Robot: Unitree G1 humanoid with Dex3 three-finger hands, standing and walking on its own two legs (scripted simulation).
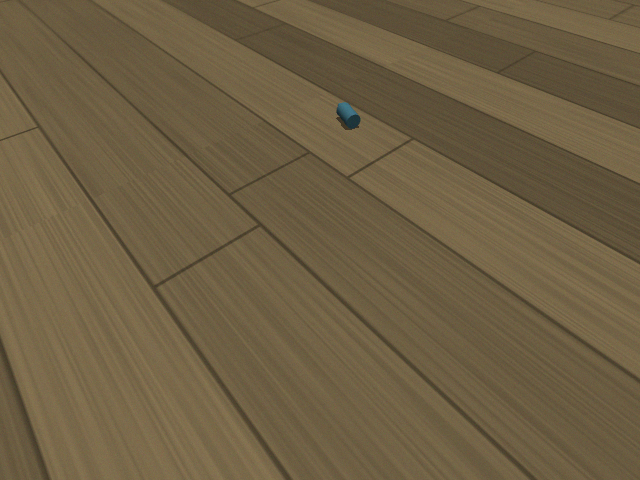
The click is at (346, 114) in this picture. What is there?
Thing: lying bottle
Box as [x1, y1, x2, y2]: [336, 102, 360, 128]
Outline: 339,103 336,110 338,115 348,127 352,128 356,126 360,119 359,116 346,102
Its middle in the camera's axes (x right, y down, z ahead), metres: +0.16 -0.74 +2.26
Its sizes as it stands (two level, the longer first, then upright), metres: 0.194 0.087 0.087
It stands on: the floor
